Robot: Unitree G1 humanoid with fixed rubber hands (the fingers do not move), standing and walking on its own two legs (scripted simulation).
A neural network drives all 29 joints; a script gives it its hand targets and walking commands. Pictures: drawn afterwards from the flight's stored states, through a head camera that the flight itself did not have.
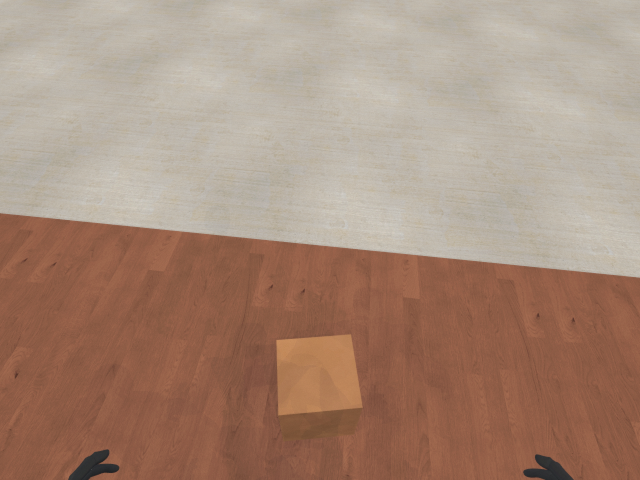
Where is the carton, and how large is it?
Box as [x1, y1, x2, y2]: [276, 334, 362, 440]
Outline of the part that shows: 350,334 276,340 278,416 283,440 353,434 362,406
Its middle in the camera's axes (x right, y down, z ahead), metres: -0.01 +0.43 +1.12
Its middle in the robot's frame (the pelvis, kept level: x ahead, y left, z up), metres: +0.45 +0.00 -0.66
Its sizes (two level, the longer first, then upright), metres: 0.210 0.200 0.250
